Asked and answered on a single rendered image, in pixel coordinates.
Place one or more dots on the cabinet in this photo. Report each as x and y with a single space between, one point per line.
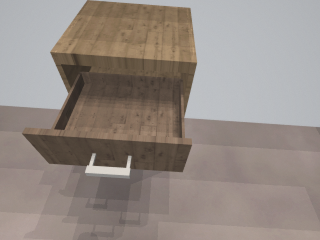
128 39

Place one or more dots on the drawer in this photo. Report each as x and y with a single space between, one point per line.
115 116

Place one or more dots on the handle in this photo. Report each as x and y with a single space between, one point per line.
110 172

